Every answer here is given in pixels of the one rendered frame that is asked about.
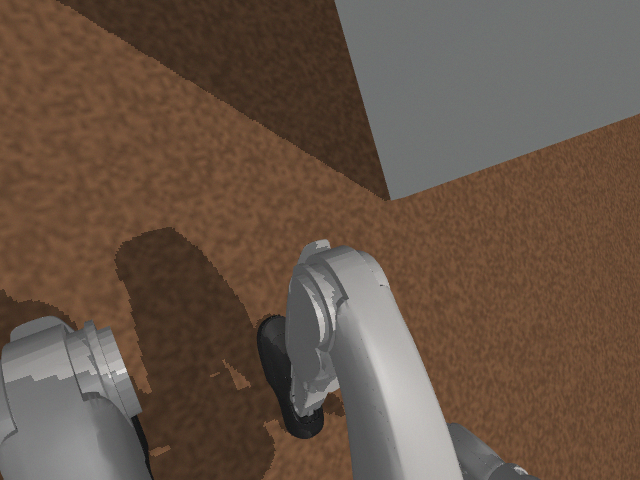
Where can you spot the right robot hand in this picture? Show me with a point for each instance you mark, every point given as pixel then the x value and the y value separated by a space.
pixel 476 459

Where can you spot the right robot foot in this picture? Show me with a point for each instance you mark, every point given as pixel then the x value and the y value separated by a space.
pixel 277 368

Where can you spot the right robot arm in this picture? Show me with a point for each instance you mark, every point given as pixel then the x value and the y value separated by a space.
pixel 511 471

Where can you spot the left robot foot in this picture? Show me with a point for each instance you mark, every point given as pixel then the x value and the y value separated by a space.
pixel 143 441

